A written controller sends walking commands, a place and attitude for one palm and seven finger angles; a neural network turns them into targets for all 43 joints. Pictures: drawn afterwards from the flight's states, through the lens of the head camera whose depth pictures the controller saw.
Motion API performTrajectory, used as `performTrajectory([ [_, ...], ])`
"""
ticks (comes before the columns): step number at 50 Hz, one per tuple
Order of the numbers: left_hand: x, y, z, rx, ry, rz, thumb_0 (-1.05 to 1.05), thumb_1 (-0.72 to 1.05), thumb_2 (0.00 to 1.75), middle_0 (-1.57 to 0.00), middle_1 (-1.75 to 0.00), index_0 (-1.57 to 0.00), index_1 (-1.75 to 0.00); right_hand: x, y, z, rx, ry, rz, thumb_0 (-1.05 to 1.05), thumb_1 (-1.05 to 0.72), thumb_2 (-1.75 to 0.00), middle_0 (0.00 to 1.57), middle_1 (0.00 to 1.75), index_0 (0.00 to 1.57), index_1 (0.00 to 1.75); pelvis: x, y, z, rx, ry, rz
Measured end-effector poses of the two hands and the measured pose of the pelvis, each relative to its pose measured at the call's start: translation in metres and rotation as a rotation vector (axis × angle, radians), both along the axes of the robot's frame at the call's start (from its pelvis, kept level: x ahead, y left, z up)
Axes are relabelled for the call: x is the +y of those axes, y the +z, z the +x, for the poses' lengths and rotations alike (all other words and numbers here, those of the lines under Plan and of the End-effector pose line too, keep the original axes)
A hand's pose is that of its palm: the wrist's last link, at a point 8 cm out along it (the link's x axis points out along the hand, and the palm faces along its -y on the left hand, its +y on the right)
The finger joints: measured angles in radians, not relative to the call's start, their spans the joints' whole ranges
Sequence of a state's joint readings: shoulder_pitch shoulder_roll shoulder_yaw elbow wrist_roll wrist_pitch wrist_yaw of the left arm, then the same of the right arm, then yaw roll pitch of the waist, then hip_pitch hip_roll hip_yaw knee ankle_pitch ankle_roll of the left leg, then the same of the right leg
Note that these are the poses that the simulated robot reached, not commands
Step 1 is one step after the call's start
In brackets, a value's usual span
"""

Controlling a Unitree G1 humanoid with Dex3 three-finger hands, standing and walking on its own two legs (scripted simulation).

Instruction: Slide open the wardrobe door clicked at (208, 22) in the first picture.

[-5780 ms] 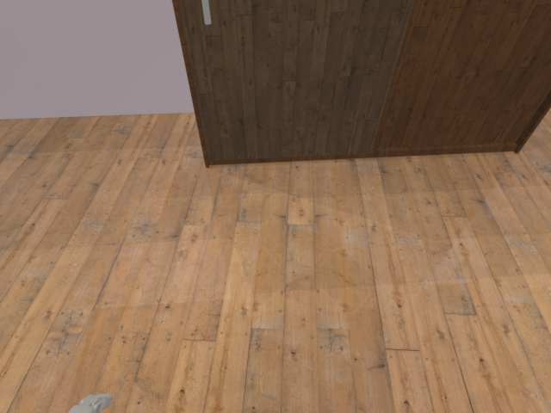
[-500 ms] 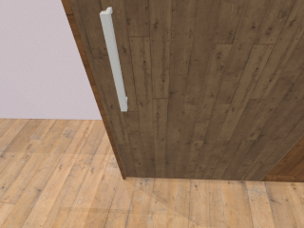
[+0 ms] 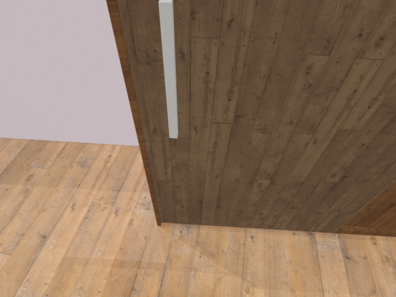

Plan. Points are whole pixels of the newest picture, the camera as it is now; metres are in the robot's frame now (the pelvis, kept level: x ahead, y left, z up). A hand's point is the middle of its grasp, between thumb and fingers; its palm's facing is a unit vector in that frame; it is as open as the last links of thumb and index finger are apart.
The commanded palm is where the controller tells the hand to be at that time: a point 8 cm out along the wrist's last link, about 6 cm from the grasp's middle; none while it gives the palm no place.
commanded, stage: come to a stop and stand still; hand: left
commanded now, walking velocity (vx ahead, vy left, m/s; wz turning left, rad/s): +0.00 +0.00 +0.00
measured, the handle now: (171, 78) +0.54 +0.10 +0.16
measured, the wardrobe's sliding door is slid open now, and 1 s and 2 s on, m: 0.00 0.00 0.00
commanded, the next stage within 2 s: look again from close up in 0.10 s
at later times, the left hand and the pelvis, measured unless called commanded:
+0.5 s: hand out of the picture -0.04 +0.17 -0.18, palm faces +0.03 -0.98 -0.21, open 7.4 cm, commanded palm none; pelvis -0.05 -0.01 -0.01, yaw +1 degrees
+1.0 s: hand out of the picture -0.10 +0.15 -0.18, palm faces +0.07 -0.98 -0.17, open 7.4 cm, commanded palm none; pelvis -0.07 -0.02 -0.01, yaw +2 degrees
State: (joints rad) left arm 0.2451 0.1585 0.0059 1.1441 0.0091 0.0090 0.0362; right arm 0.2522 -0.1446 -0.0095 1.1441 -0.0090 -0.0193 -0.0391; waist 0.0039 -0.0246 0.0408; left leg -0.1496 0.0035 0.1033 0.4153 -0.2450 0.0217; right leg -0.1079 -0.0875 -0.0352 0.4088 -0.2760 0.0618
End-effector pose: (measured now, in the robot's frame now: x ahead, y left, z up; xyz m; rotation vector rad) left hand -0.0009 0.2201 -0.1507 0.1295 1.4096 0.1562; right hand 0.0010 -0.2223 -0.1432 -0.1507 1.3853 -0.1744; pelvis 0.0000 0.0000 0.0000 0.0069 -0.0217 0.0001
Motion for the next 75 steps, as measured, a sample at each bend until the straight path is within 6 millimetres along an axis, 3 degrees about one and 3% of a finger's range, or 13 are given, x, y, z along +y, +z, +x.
performTrajectory([
  [12,0.001,0.005,-0.006,-0.013,-0.029,0.029,0.0,0.91,0.9,-0.2,-0.29,-0.2,-0.29,0.002,-0.004,-0.018,0.018,0.006,0.032,0.01,-0.92,-0.9,0.2,0.3,0.2,0.3,-0.002,0.0,-0.01,0.005,0.005,-0.007],
  [20,0.0,0.0,-0.025,-0.07,-0.019,0.038,0.0,0.91,0.9,-0.2,-0.29,-0.2,-0.3,-0.006,-0.011,-0.02,-0.065,0.037,0.022,0.01,-0.92,-0.9,0.2,0.3,0.2,0.3,-0.004,-0.009,-0.032,-0.025,0.024,-0.009],
  [28,-0.007,0.0,-0.053,-0.083,-0.014,0.025,0.0,0.91,0.9,-0.2,-0.29,-0.2,-0.3,-0.017,-0.006,-0.024,-0.13,0.043,0.015,0.01,-0.92,-0.9,0.2,0.3,0.2,0.3,-0.01,-0.009,-0.053,-0.027,0.022,-0.006],
  [46,-0.021,-0.004,-0.106,-0.012,0.033,-0.009,0.0,0.91,0.9,-0.2,-0.29,-0.2,-0.3,-0.016,-0.004,-0.077,-0.025,0.033,0.022,0.01,-0.91,-0.9,0.2,0.3,0.2,0.3,-0.017,-0.007,-0.07,-0.015,0.033,-0.015],
  [56,-0.028,-0.006,-0.111,0.0,0.041,-0.027,0.0,0.91,0.9,-0.2,-0.29,-0.2,-0.3,-0.007,-0.005,-0.088,0.002,0.019,0.039,0.01,-0.91,-0.9,0.2,0.3,0.2,0.3,-0.017,-0.006,-0.073,-0.015,0.033,-0.017],
  [75,-0.026,-0.005,-0.104,-0.012,0.04,-0.028,0.0,0.91,0.9,-0.2,-0.29,-0.2,-0.3,-0.003,-0.005,-0.08,-0.013,0.016,0.039,0.01,-0.91,-0.9,0.2,0.3,0.2,0.3,-0.013,-0.006,-0.074,-0.007,0.029,-0.018],
])
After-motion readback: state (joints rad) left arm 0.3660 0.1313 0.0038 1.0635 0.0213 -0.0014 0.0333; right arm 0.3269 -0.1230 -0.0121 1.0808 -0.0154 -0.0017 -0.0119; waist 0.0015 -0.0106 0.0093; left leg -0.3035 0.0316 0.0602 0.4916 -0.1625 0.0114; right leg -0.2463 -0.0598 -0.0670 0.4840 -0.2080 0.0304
